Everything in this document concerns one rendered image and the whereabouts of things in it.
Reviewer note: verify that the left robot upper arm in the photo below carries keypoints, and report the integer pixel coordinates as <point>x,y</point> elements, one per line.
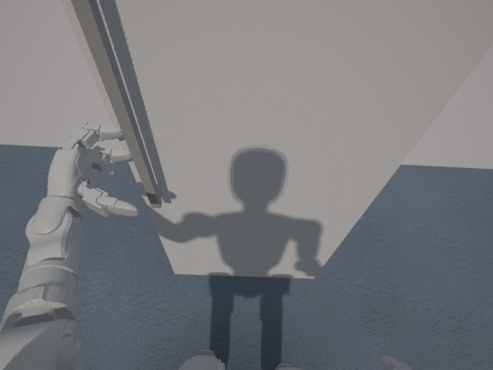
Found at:
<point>51,345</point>

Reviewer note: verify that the fridge door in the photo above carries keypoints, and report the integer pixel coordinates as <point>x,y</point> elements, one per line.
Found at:
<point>274,124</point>

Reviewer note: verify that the handle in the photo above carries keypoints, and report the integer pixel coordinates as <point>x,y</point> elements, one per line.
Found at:
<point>94,30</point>

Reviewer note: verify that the robot left hand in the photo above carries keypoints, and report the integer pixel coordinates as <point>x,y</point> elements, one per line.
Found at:
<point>69,168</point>

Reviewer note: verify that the left robot shin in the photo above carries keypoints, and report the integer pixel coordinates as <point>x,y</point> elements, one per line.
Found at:
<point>207,352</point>

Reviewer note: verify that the left robot forearm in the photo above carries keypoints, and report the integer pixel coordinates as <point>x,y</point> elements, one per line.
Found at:
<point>47,287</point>

